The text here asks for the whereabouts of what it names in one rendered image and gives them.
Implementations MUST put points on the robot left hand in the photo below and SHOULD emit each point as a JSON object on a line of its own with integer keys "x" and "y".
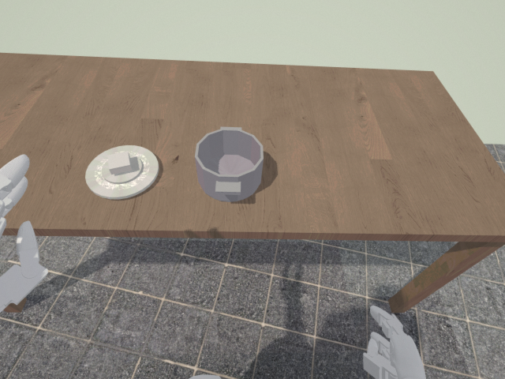
{"x": 18, "y": 281}

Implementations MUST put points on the table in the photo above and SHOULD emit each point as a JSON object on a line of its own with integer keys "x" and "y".
{"x": 349, "y": 154}

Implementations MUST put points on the robot right hand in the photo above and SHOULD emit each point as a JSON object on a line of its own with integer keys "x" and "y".
{"x": 399, "y": 358}

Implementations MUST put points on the pot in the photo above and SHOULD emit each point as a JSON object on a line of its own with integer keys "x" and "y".
{"x": 229, "y": 163}

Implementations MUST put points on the lid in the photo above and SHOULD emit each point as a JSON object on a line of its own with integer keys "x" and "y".
{"x": 145, "y": 169}

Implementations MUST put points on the knob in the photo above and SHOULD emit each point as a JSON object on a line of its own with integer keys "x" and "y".
{"x": 119, "y": 162}

